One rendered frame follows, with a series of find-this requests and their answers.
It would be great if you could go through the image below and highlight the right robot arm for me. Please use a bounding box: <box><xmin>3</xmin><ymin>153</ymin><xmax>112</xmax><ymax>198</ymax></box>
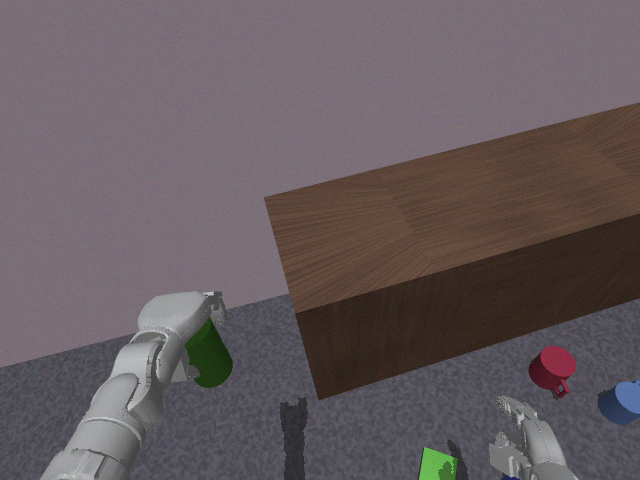
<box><xmin>529</xmin><ymin>462</ymin><xmax>579</xmax><ymax>480</ymax></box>

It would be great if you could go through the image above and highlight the right robot hand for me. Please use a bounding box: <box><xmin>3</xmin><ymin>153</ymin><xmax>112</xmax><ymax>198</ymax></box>
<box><xmin>489</xmin><ymin>395</ymin><xmax>568</xmax><ymax>480</ymax></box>

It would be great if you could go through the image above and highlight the left robot hand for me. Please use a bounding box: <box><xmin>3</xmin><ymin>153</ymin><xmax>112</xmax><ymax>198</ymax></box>
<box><xmin>137</xmin><ymin>291</ymin><xmax>227</xmax><ymax>383</ymax></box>

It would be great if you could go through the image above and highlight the left robot arm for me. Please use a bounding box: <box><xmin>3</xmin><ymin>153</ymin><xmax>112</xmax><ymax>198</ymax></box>
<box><xmin>40</xmin><ymin>326</ymin><xmax>183</xmax><ymax>480</ymax></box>

